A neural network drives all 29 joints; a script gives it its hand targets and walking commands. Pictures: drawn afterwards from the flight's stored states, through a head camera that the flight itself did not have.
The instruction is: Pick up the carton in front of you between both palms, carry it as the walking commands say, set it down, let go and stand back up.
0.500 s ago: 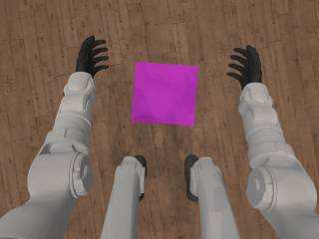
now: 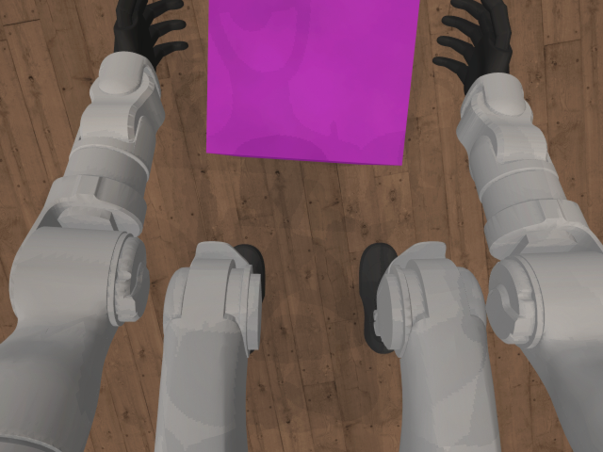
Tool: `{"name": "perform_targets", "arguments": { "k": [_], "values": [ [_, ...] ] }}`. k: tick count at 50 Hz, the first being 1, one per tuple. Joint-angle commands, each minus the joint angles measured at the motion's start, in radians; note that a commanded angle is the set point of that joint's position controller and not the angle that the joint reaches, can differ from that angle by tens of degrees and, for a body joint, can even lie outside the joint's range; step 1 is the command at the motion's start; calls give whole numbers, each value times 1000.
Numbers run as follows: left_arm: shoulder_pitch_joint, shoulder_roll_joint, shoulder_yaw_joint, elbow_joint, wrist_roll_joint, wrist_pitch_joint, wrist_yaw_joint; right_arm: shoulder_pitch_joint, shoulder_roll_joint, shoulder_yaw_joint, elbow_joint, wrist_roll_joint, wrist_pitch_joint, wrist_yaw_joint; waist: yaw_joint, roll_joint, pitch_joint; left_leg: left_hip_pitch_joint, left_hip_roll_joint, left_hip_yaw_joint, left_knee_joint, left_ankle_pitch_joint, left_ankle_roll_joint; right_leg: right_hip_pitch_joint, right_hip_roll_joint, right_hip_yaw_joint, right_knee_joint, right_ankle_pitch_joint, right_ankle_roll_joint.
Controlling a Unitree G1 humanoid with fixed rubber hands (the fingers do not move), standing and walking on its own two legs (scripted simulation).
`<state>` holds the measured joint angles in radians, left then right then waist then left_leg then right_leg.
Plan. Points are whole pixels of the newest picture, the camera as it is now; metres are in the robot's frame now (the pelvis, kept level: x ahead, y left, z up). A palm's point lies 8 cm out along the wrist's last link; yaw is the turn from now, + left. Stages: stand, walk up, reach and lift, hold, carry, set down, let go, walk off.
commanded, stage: reach and lift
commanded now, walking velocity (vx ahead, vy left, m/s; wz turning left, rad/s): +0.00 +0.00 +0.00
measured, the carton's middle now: (307, 85) +0.51 +0.02 -0.27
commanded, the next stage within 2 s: none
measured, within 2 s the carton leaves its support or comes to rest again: leaves its support in 0.90 s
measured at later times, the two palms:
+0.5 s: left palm (161, 65) +0.51 +0.19 -0.20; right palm (463, 73) +0.51 -0.16 -0.20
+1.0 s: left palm (178, 56) +0.52 +0.17 -0.18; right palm (451, 59) +0.52 -0.14 -0.18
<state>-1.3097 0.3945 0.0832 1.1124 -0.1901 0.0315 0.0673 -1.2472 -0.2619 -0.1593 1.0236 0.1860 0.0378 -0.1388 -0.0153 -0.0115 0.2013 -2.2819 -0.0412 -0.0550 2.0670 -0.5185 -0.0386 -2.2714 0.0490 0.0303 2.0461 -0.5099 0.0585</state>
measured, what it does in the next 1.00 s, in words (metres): stands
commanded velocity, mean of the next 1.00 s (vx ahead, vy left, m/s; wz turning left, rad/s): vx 0.00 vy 0.00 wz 0.00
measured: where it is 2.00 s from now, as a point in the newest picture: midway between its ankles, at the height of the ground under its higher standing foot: (312, 317)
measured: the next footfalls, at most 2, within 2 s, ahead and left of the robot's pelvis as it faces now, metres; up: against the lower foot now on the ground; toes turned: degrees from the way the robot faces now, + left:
none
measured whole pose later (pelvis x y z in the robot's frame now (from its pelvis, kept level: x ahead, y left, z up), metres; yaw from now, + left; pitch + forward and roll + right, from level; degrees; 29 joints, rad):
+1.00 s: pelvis +0.01 +0.00 -0.03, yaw +1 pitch +38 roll -1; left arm -1.30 0.27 0.03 1.07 -0.21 0.08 0.15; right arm -1.26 -0.20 -0.15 1.02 0.21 0.08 -0.22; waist 0.00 -0.03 0.21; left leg -2.29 -0.06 -0.05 2.20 -0.56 -0.06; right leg -2.29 0.09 0.06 2.19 -0.55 0.08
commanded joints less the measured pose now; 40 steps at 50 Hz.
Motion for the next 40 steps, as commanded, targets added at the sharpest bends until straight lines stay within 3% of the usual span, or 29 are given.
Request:
{"name": "perform_targets", "arguments": {
  "k": [1,5,8,13,21,28,31,34,37,40],
  "values": [
    [-273,138,-7,-40,-18,-36,5,-248,-124,2,-35,14,-38,-4,0,47,-1052,544,39,64,-139,129,1,553,-25,-78,-108,142,1],
    [-306,162,-38,-57,-50,-57,17,-284,-136,43,-50,59,-61,-14,11,44,-1164,600,40,69,-89,204,1,619,-21,-82,-56,219,0],
    [-299,139,-52,-76,-58,-71,27,-268,-87,105,-23,107,-63,-3,49,46,-1136,611,32,71,-77,252,7,573,-11,-87,-30,252,2],
    [-215,100,-46,-119,-53,-76,38,-195,-96,108,-52,110,-74,0,47,57,-1186,685,22,71,-53,345,7,574,4,-91,-14,311,1],
    [-199,52,-42,-63,-39,-70,27,-187,-78,64,6,55,-78,-5,18,52,-1001,551,19,59,-82,232,0,465,-2,-81,-44,214,-4],
    [-275,-56,-102,-50,-61,-84,29,-268,35,132,3,85,-90,-9,32,37,-1021,538,9,61,-100,210,7,513,8,-77,-61,206,-4],
    [-281,-53,-74,-32,-18,-90,44,-277,67,124,27,65,-92,-18,47,32,-1017,542,0,66,-106,197,9,527,20,-74,-66,195,0],
    [-385,-303,-167,-52,-38,-96,13,-374,280,185,24,63,-99,9,35,39,-1025,552,-19,63,-106,212,16,520,41,-80,-67,206,-4],
    [-548,-650,-242,-67,-31,-73,-60,-547,605,242,17,36,-80,88,32,38,-1022,535,-44,64,-91,225,19,481,70,-85,-46,203,-15],
    [-602,-839,-226,-98,5,-40,-121,-635,787,238,-21,-14,-43,157,34,11,-1010,502,-69,78,-75,197,23,451,87,-104,-27,168,-17]
  ]
}}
